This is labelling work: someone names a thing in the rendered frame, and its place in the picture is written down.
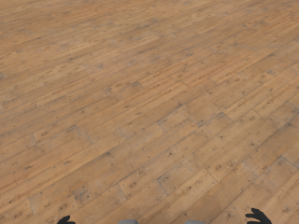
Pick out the right robot hand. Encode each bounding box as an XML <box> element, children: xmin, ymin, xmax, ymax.
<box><xmin>245</xmin><ymin>207</ymin><xmax>272</xmax><ymax>224</ymax></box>

